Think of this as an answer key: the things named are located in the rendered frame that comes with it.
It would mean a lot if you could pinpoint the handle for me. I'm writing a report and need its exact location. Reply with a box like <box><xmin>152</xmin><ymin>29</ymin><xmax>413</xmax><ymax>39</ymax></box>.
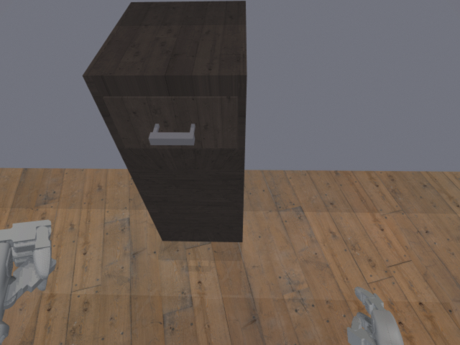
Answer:
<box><xmin>149</xmin><ymin>124</ymin><xmax>196</xmax><ymax>145</ymax></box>

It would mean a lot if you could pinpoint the cabinet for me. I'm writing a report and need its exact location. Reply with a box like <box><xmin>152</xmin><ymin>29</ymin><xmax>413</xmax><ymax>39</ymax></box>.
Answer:
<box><xmin>83</xmin><ymin>1</ymin><xmax>247</xmax><ymax>242</ymax></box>

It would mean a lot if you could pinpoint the right robot hand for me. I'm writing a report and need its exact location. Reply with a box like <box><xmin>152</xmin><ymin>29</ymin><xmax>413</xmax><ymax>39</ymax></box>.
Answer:
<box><xmin>347</xmin><ymin>287</ymin><xmax>404</xmax><ymax>345</ymax></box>

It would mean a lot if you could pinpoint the drawer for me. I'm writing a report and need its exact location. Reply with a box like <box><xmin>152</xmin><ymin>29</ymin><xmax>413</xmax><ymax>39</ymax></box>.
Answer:
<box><xmin>103</xmin><ymin>96</ymin><xmax>238</xmax><ymax>148</ymax></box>

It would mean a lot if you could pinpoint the left robot hand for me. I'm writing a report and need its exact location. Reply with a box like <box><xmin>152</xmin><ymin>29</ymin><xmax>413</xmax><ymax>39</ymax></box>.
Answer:
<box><xmin>0</xmin><ymin>220</ymin><xmax>56</xmax><ymax>321</ymax></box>

